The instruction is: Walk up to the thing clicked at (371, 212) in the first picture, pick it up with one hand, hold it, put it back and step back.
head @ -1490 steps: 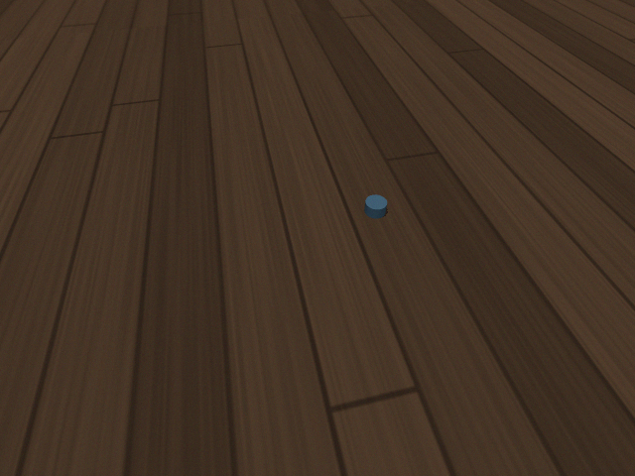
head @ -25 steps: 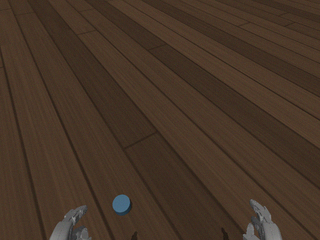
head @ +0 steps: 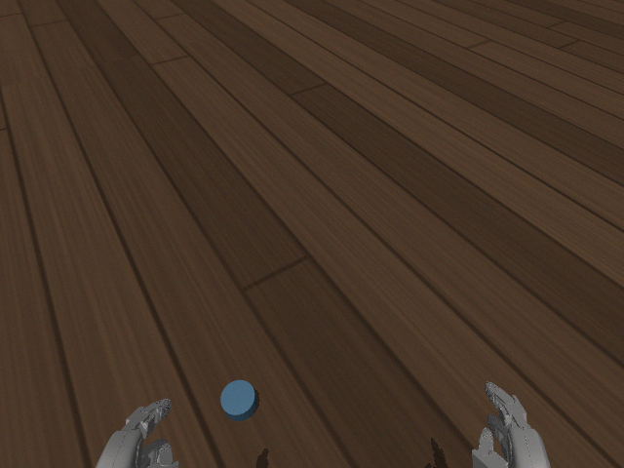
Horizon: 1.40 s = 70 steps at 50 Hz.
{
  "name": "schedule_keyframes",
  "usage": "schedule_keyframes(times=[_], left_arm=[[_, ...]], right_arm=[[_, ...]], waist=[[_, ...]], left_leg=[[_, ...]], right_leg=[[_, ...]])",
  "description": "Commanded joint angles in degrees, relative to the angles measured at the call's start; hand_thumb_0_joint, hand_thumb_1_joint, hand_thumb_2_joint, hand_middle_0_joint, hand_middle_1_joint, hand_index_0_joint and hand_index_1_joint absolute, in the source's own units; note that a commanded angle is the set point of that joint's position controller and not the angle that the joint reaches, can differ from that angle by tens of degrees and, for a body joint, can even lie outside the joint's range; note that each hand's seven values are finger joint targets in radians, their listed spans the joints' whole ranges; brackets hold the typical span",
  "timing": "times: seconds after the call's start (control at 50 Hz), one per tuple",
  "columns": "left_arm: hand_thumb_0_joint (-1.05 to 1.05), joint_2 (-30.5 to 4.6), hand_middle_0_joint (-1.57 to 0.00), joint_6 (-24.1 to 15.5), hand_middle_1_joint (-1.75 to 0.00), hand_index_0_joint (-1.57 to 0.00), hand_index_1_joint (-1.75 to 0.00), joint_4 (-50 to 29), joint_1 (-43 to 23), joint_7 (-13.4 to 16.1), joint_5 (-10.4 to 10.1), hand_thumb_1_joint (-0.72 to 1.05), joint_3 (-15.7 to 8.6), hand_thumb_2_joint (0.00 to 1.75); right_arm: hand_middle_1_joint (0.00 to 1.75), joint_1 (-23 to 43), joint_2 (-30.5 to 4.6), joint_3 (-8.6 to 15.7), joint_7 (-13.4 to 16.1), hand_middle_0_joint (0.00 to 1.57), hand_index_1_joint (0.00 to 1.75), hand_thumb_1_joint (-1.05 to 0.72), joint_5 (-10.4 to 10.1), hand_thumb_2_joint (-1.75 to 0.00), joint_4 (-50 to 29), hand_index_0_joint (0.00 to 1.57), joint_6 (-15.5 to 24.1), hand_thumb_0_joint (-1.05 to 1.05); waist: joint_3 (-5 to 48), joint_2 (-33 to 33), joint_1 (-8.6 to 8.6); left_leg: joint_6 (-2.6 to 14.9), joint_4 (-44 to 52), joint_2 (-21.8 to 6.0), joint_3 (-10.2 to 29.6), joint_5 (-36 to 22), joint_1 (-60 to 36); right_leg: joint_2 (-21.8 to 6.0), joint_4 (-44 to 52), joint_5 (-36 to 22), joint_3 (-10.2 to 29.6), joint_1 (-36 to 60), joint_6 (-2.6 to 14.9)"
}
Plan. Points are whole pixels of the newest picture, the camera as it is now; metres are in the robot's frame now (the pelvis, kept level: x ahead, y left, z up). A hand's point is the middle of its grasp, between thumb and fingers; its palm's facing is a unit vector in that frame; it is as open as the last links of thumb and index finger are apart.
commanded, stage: home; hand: left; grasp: from above
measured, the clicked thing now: (239, 400) +0.45 +0.22 -0.69
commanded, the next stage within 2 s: stand in 0.82 s
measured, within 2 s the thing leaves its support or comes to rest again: neither
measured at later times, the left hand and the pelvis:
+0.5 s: hand out of the picture +0.16 +0.17 -0.05, palm faces +0.04 -0.98 -0.20, open 7.4 cm; pelvis +0.00 -0.01 +0.00, yaw +0 degrees
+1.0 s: hand out of the picture +0.17 +0.19 -0.07, palm faces +0.00 -0.96 -0.29, open 7.4 cm; pelvis +0.00 -0.01 +0.01, yaw +1 degrees
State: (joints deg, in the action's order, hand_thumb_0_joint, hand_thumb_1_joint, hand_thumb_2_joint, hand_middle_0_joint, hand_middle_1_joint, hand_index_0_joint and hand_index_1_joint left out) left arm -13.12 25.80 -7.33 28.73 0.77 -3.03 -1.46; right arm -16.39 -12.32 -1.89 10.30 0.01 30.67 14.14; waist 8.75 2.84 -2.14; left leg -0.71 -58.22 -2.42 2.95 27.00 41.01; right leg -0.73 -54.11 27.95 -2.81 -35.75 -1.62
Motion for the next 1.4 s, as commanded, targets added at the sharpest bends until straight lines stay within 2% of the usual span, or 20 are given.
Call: schedule_keyframes(times=[0.0, 0.1, 0.46, 0.5, 0.52, 0.6, 0.68, 0.74, 0.78, 0.8, 0.88, 0.9, 0.92, 0.94, 0.96, 1.04, 1.08, 1.14, 1.36, 1.38], left_arm=[[0.0, -5.43, -0.2, -2.74, -0.3, -0.2, -0.3, -11.49, -1.19, 0.58, 0.28, 0.9, -3.43, 0.9], [0.0, -5.43, -0.2, -2.95, -0.3, -0.2, -0.3, -11.78, -1.34, 0.7, 0.32, 0.9, -3.43, 0.9], [0.0, -5.54, -0.2, -3.22, -0.3, -0.2, -0.3, -10.94, -0.68, 0.63, 0.09, 0.9, -3.55, 0.9], [0.0, -6.55, -0.2, -3.38, -0.3, -0.2, -0.3, -10.31, -0.12, 0.67, 0.06, 0.9, -5.01, 0.9], [0.0, -5.75, -0.2, -3.3, -0.3, -0.2, -0.3, -10.4, -0.61, 0.59, -0.03, 0.9, -3.7, 0.9], [0.0, -6.46, -0.2, -3.36, -0.3, -0.2, -0.3, -11.27, -0.54, 0.68, -0.18, 0.9, -4.68, 0.9], [0.0, -4.98, -0.2, -3.41, -0.3, -0.2, -0.3, -11.52, -1.18, 0.64, -0.23, 0.9, -3.07, 0.9], [0.0, -6.45, -0.2, -3.16, -0.3, -0.2, -0.3, -10.85, 0.04, 0.86, -0.15, 0.9, -4.79, 0.9], [0.0, -5.25, -0.2, -3.23, -0.3, -0.2, -0.3, -11.14, -1.01, 0.66, 0.12, 0.9, -3.12, 0.9], [0.0, -6.15, -0.2, -3.19, -0.3, -0.2, -0.3, -10.66, -0.22, 0.78, -0.08, 0.9, -4.64, 0.9], [0.0, -6.22, -0.2, -2.98, -0.3, -0.2, -0.3, -10.75, -0.78, 0.83, 0.2, 0.9, -3.99, 0.9], [0.0, -11.23, -0.2, -14.86, -0.3, -0.2, -0.3, 9.36, -17.54, 3.11, 6.94, 0.9, -4.05, 0.9], [0.0, -12.35, -0.2, -18.67, -0.3, -0.2, -0.3, 18.97, -13.37, 2.69, 7.21, 0.9, -5.09, 0.9], [0.0, -12.73, -0.2, -20.49, -0.3, -0.2, -0.3, 21.01, -12.12, 2.28, 6.82, 0.9, -4.82, 0.9], [0.0, -13.5, -0.2, -21.87, -0.3, -0.2, -0.3, 23.71, -12.02, 2.14, 7.19, 0.9, -4.13, 0.9], [0.0, -12.02, -0.2, -23.33, -0.3, -0.2, -0.3, 33.26, -16.13, 1.59, 5.82, 0.9, -4.22, 0.9], [0.0, -11.9, -0.2, -24.25, -0.3, -0.2, -0.3, 38.05, -17.28, 1.8, 5.63, 0.9, -4.12, 0.9], [0.0, -12.01, -0.2, -25.37, -0.3, -0.2, -0.3, 43.85, -18.88, 1.92, 5.78, 0.9, -4.05, 0.9], [0.0, -12.41, -0.2, -26.21, -0.3, -0.2, -0.3, 59.46, -18.01, 1.9, 4.83, 0.9, -3.17, 0.9], [0.0, -12.8, -0.2, -26.13, -0.3, -0.2, -0.3, 60.47, -17.84, 1.87, 4.88, 0.9, -3.09, 0.9]], right_arm=[[0.3, 3.6, -7.34, 2.97, 0.84, 0.2, 0.3, -0.9, -0.24, -0.9, -8.93, 0.2, 3.01, 0.0], [0.3, 3.55, -7.36, 3.22, 0.81, 0.2, 0.3, -0.9, -0.16, -0.9, -9.03, 0.2, 2.69, 0.0], [0.3, 3.94, -7.39, 3.24, 0.7, 0.2, 0.3, -0.9, -0.34, -0.9, -9.51, 0.2, 2.45, 0.0], [0.3, 3.55, -7.59, 3.57, 0.89, 0.2, 0.3, -0.9, -0.21, -0.9, -9.24, 0.2, 2.36, 0.0], [0.3, 3.65, -7.74, 3.53, 0.84, 0.2, 0.3, -0.9, -0.23, -0.9, -9.26, 0.2, 2.42, 0.0], [0.3, 3.38, -7.58, 3.53, 0.94, 0.2, 0.3, -0.9, -0.3, -0.9, -9.22, 0.2, 2.35, 0.0], [0.3, 4.08, -7.23, 3.23, 0.93, 0.2, 0.3, -0.9, -0.41, -0.9, -9.91, 0.2, 2.23, 0.0], [0.3, 3.41, -7.49, 3.6, 0.96, 0.2, 0.3, -0.9, -0.37, -0.9, -9.26, 0.2, 2.16, 0.0], [0.3, 3.79, -7.23, 3.36, 0.94, 0.2, 0.3, -0.9, -0.42, -0.9, -9.81, 0.2, 2.12, 0.0], [0.3, 3.17, -7.56, 3.62, 1.05, 0.2, 0.3, -0.9, -0.37, -0.9, -9.38, 0.2, 2.12, 0.0], [0.3, 3.83, -7.62, 3.48, 0.93, 0.2, 0.3, -0.9, -0.46, -0.9, -9.45, 0.2, 2.05, 0.0], [0.3, 6.81, -13.2, 5.38, -2.48, 0.2, 0.3, -0.9, 6.15, -0.9, 5.09, 0.2, -4.23, 0.0], [0.3, 6.59, -13.54, 6.1, -4.27, 0.2, 0.3, -0.9, 6.5, -0.9, 5.91, 0.2, -6.28, 0.0], [0.3, 7.54, -13.96, 6.63, -5.19, 0.2, 0.3, -0.9, 6.49, -0.9, 4.04, 0.2, -7.47, 0.0], [0.3, 7.85, -14.32, 6.82, -6.23, 0.2, 0.3, -0.9, 5.87, -0.9, 4.74, 0.2, -7.99, 0.0], [0.3, 7.44, -12.44, 6.8, -9.14, 0.2, 0.3, -0.9, 2.77, -0.9, 10.09, 0.2, -8.73, 0.0], [0.3, 7.54, -12.44, 6.92, -9.46, 0.2, 0.3, -0.9, 2.81, -0.9, 12.4, 0.2, -9.39, 0.0], [0.3, 8.37, -12.74, 7.03, -9.35, 0.2, 0.3, -0.9, 3.03, -0.9, 14.92, 0.2, -10.54, 0.0], [0.3, 8.18, -14.62, 6.66, -8.33, 0.2, 0.3, -0.9, 1.98, -0.9, 23.71, 0.2, -11.95, 0.0], [0.3, 8.93, -14.63, 6.68, -8.31, 0.2, 0.3, -0.9, 1.88, -0.9, 24.36, 0.2, -12.17, 0.0]], waist=[[5.13, 0.4, -0.32], [5.54, 0.27, -0.15], [4.25, -0.55, -0.08], [5.45, -1.1, -0.14], [4.56, -1.26, -0.55], [5.63, -0.48, -0.33], [4.8, -1.58, -0.56], [6.33, -1.41, -0.02], [4.82, -1.32, -0.63], [5.82, -1.64, -0.48], [3.96, -1.07, -0.38], [-8.26, -5.22, 4.01], [-3.58, -6.98, 3.37], [-4.46, -6.95, 2.86], [-3.36, -5.45, 3.38], [-1.19, -3.66, 3.89], [-0.38, -3.72, 3.77], [-4.28, -3.68, 3.41], [-7.2, -0.6, 3.3], [-8.77, -0.87, 3.46]], left_leg=[[1.16, 9.6, 1.68, -0.4, -11.89, -8.3], [1.07, 9.02, 1.63, -0.78, -14.34, -8.75], [1.25, 8.97, 1.9, -1.19, -10.81, -6.84], [1.37, 8.9, 1.88, -0.97, -10.42, -7.16], [1.4, 9.0, 1.78, -1.13, -9.84, -7.27], [1.42, 8.2, 1.94, -1.36, -11.85, -7.44], [1.43, 8.23, 2.0, -1.5, -10.9, -6.88], [1.43, 7.9, 2.02, -1.44, -12.58, -7.14], [1.47, 7.8, 1.97, -1.62, -12.93, -7.52], [1.54, 7.6, 2.04, -1.69, -13.09, -7.66], [1.5, 8.91, 1.94, -1.31, -9.9, -6.79], [3.79, 12.41, 0.96, 0.25, -18.51, -5.97], [4.6, 13.27, 0.73, -0.94, -18.65, -10.38], [4.65, 13.41, 1.17, 0.4, -17.61, -12.48], [4.64, 13.89, 1.34, 1.29, -17.68, -13.59], [3.73, 17.43, 1.08, 1.14, -20.66, -19.66], [4.3, 18.72, 0.52, 1.83, -22.32, -22.53], [4.33, 21.94, 0.57, 2.05, -18.16, -22.58], [3.43, 34.08, -2.57, 5.21, -24.73, -30.08], [3.22, 35.71, -2.52, 5.55, -20.2, -30.04]], right_leg=[[2.11, 8.28, -11.3, -1.39, 0.37, 1.36], [2.02, 8.06, -13.45, -1.24, 0.85, 1.33], [1.83, 8.69, -10.67, -0.92, 0.01, 1.3], [1.86, 8.79, -10.37, -0.94, 0.43, 1.17], [1.87, 8.82, -9.87, -0.89, -0.28, 1.14], [1.68, 8.65, -12.04, -0.58, 0.37, 1.06], [1.73, 9.29, -11.05, -0.63, -0.17, 1.02], [1.66, 8.77, -12.72, -0.55, 1.0, 1.05], [1.62, 8.98, -13.3, -0.49, 0.18, 0.93], [1.55, 8.98, -13.65, -0.26, 0.96, 0.85], [1.78, 9.21, -10.17, -0.75, -0.07, 1.16], [-3.7, 12.46, -9.69, 3.67, 12.37, 3.37], [-4.47, 12.84, -9.46, 7.45, 13.13, 5.35], [-3.67, 14.71, -9.16, 8.81, 9.05, 6.37], [-4.28, 14.21, -11.21, 8.48, 12.55, 6.01], [-4.72, 15.08, -15.67, 6.9, 15.49, 3.99], [-4.75, 16.17, -18.02, 6.29, 16.98, 3.3], [-5.17, 20.76, -14.5, 6.37, 17.57, 2.9], [-4.88, 28.67, -20.19, 3.86, 27.39, 1.88], [-4.66, 30.13, -17.78, 3.72, 26.37, 1.81]])
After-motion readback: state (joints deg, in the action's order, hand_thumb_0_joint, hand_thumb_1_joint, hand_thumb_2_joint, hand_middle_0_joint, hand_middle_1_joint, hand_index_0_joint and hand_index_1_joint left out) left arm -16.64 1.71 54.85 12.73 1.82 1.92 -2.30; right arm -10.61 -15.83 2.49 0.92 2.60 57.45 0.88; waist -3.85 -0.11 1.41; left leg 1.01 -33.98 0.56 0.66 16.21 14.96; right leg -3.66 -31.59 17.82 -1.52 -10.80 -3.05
